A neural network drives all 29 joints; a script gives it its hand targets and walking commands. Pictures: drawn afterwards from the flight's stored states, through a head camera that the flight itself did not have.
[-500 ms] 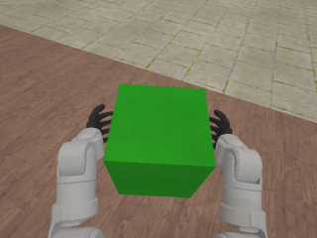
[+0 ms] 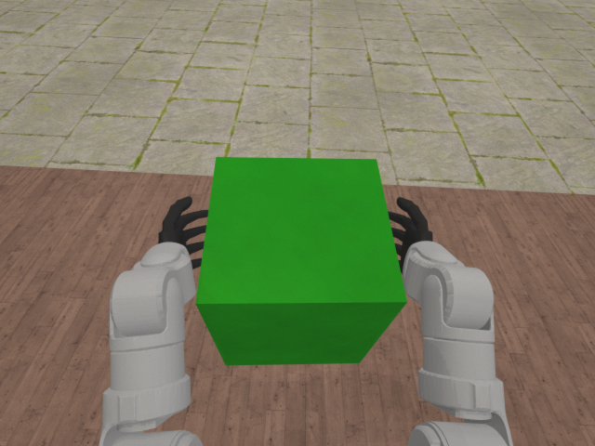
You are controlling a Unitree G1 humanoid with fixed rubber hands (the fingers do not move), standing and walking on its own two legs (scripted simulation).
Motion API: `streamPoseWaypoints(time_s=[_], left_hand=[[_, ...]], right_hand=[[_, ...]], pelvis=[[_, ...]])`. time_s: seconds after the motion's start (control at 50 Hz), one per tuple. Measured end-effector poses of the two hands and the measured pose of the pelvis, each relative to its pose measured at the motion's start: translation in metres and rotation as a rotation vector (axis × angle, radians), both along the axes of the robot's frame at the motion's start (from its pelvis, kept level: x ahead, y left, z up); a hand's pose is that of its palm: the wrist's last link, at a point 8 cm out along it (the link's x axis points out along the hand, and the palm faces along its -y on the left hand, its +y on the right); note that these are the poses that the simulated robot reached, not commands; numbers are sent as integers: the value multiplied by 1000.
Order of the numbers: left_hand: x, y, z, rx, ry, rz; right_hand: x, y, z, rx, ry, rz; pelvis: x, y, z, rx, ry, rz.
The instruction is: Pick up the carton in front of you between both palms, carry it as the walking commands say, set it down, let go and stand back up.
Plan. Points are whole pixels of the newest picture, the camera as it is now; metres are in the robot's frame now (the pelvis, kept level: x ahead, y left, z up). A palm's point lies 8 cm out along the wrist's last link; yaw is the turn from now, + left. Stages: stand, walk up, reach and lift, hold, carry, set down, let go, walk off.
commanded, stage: carry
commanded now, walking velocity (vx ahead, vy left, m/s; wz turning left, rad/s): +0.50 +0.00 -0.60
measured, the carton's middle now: (295, 270) +0.36 +0.00 +0.05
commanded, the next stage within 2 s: none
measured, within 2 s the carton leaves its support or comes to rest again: neither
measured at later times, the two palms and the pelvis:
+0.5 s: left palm (267, 115) +0.67 +0.04 +0.10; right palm (427, 146) +0.58 -0.24 +0.10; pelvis +0.31 -0.01 -0.02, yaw -19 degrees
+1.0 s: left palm (350, 72) +0.89 -0.15 +0.08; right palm (481, 102) +0.77 -0.42 +0.08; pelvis +0.54 -0.14 -0.03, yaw -23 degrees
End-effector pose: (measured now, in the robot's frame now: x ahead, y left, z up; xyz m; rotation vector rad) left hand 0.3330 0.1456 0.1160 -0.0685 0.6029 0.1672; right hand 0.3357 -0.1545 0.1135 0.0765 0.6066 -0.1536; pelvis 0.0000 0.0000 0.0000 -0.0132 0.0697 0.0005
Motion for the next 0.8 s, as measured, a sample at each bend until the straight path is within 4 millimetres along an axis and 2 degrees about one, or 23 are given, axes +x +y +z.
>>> streamPoseWaypoints(time_s=[0.08,0.16,0.26,0.34,0.4,0.46,0.52,0.62,0.72,0.8], left_hand=[[35,-6,-22,-2,97,-1],[82,-17,-24,-17,99,-21],[154,-41,-13,-21,49,-93],[215,-62,-2,-16,2,-165],[264,-75,2,-12,-30,-216],[316,-90,-5,-15,-54,-278],[351,-112,-20,-12,6,-347],[391,-155,-33,-30,98,-431],[437,-204,-26,-41,69,-503],[474,-243,-15,-43,26,-533]], right_hand=[[33,-6,-22,15,96,-15],[70,-17,-26,31,98,-59],[117,-39,-18,31,46,-131],[159,-57,-8,21,-2,-191],[195,-68,-3,3,-33,-228],[231,-79,-6,-25,-52,-273],[248,-94,-17,-47,12,-324],[259,-126,-28,-17,95,-444],[286,-165,-18,-16,62,-525],[317,-200,-7,-16,18,-556]], pelvis=[[41,-8,5,9,3,-46],[81,-12,12,19,17,-87],[138,-12,15,27,34,-151],[193,-9,11,25,41,-211],[240,-7,1,17,38,-254],[287,-7,-19,11,20,-304],[317,-8,-21,20,8,-337],[363,-15,-10,6,4,-401],[406,-31,-2,0,15,-461],[444,-56,-1,-1,22,-475]])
